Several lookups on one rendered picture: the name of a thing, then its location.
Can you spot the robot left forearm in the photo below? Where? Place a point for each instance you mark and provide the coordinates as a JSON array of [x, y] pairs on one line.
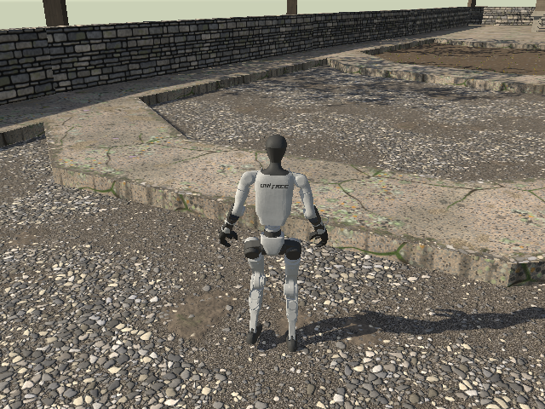
[[230, 221]]

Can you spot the right robot upper arm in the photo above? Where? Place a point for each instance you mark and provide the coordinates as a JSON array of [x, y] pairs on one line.
[[305, 192]]

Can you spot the robot left foot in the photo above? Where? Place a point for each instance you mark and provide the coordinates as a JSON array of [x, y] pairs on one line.
[[251, 336]]

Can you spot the left robot upper arm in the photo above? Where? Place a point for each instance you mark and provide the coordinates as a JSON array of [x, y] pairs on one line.
[[247, 179]]

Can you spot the right robot shin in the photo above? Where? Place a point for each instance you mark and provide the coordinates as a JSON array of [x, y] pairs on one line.
[[292, 312]]

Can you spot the robot right forearm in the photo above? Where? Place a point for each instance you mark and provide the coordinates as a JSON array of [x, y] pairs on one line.
[[317, 222]]

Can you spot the left robot hand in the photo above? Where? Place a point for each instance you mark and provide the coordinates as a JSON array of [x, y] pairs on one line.
[[223, 235]]

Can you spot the right robot hand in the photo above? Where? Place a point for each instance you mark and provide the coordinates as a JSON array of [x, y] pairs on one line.
[[323, 236]]

